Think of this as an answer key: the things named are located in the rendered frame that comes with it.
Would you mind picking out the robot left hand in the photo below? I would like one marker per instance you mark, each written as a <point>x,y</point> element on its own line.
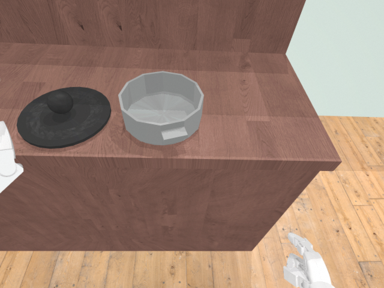
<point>9,170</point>

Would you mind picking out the robot right hand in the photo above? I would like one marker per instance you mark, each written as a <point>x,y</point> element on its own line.
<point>302,272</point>

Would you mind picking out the table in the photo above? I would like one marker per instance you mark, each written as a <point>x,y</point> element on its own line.
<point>259,143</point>

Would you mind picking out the lid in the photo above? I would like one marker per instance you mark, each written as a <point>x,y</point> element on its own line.
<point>41,127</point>

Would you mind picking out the pot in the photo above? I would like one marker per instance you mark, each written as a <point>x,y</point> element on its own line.
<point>161,108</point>

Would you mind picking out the knob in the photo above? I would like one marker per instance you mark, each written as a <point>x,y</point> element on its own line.
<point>59,102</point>

